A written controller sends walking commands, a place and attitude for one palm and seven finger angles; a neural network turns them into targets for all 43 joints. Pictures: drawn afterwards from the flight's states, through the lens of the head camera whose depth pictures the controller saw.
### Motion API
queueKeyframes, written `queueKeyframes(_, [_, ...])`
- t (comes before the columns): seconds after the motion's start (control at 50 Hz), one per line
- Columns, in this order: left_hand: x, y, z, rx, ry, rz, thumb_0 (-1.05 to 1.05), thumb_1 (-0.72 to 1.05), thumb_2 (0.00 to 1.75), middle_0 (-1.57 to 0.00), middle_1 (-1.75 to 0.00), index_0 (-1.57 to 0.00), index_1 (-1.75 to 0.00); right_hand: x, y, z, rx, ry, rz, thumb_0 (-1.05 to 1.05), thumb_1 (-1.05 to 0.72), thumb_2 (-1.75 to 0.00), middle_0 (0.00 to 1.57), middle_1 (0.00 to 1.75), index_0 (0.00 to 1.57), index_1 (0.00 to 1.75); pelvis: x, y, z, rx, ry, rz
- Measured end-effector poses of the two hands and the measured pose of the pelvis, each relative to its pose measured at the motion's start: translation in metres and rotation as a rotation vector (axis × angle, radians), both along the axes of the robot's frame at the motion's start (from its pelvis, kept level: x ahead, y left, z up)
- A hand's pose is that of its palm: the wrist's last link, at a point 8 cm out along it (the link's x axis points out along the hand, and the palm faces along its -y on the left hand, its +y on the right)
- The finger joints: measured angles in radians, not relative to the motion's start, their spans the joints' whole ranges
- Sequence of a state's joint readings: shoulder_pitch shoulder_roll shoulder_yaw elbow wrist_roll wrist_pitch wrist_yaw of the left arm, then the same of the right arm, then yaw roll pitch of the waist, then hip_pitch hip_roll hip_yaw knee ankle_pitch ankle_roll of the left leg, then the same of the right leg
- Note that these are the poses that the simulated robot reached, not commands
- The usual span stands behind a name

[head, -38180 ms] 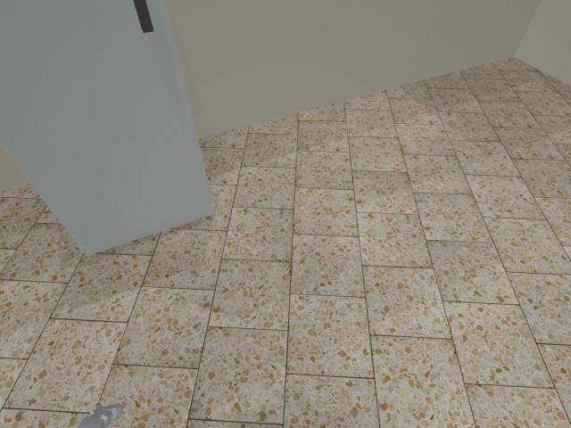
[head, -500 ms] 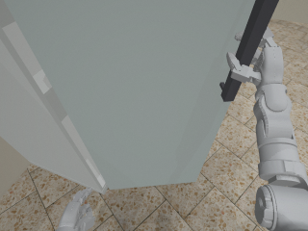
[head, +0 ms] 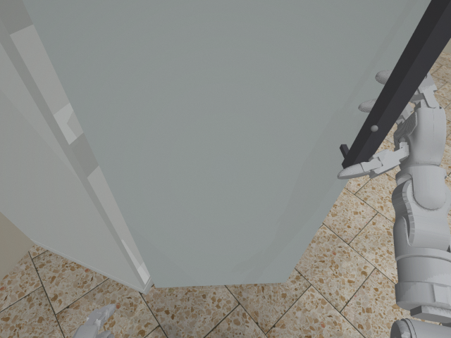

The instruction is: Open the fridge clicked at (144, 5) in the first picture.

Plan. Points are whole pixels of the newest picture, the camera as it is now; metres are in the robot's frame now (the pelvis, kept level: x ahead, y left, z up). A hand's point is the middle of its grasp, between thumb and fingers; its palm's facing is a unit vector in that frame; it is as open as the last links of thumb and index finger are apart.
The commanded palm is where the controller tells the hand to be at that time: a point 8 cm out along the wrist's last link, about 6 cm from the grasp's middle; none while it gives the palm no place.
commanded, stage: slip the hand off the handle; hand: right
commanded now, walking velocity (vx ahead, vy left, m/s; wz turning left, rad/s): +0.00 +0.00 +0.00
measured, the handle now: (387, 88) +0.42 -0.19 +0.26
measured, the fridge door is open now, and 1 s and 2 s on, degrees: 66 66 66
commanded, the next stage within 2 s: draw the hand back to the body in 1.36 s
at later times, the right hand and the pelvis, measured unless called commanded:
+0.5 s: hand (411, 138) +0.37 -0.24 +0.22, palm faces +0.18 +0.97 -0.16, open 14.7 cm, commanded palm +0.35 -0.28 +0.21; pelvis +0.02 -0.01 +0.00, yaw -2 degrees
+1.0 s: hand (439, 170) +0.32 -0.26 +0.21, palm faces +0.18 +0.97 -0.14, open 14.7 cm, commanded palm +0.28 -0.29 +0.21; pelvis +0.01 -0.02 +0.00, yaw -1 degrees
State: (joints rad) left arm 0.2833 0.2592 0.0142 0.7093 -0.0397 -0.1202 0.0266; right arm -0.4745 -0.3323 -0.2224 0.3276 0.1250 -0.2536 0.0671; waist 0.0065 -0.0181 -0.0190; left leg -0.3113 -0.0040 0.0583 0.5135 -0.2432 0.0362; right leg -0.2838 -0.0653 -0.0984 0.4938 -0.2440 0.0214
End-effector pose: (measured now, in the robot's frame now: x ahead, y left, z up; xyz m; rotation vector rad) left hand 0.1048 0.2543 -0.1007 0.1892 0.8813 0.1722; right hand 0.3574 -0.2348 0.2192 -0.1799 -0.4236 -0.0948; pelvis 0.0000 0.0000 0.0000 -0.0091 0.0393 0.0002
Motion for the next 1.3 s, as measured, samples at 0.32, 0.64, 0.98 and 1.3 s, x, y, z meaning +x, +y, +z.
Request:
queueKeyframes(0.32, [0.070,-0.024,0.012,-0.026,-0.126,-0.088,0.01,0.91,0.90,-0.20,-0.30,-0.20,-0.30,-0.009,-0.032,-0.006,0.008,0.011,-0.085,-0.01,0.56,-0.20,0.35,1.21,0.24,1.15,0.016,-0.001,-0.003,0.000,0.016,-0.018])
queueKeyframes(0.64, [0.037,-0.026,0.001,0.012,-0.038,-0.043,0.01,0.91,0.90,-0.20,-0.30,-0.20,-0.30,-0.011,-0.066,-0.004,0.002,0.010,-0.057,-0.01,0.56,-0.20,0.26,1.16,0.25,1.15,0.014,-0.014,-0.005,0.008,0.020,-0.019])
queueKeyframes(0.98, [0.050,-0.044,0.010,0.010,-0.120,-0.083,0.01,0.91,0.90,-0.20,-0.30,-0.20,-0.30,-0.065,-0.074,-0.012,0.011,-0.021,-0.047,-0.01,0.56,-0.20,0.26,1.15,0.25,1.15,0.009,-0.025,-0.005,0.014,-0.007,-0.019])
queueKeyframes(1.3, [0.097,-0.070,0.031,-0.039,-0.283,-0.197,0.01,0.90,0.90,-0.21,-0.30,-0.20,-0.30,-0.109,-0.055,-0.008,-0.014,-0.021,-0.055,-0.01,0.56,-0.20,0.26,1.15,0.25,1.15,0.007,-0.018,-0.004,0.010,-0.041,-0.035])
